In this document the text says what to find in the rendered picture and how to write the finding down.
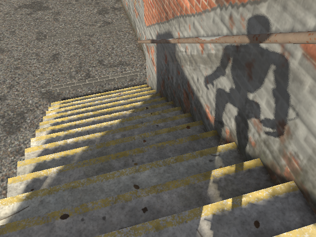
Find stairs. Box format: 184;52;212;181
0;84;316;237

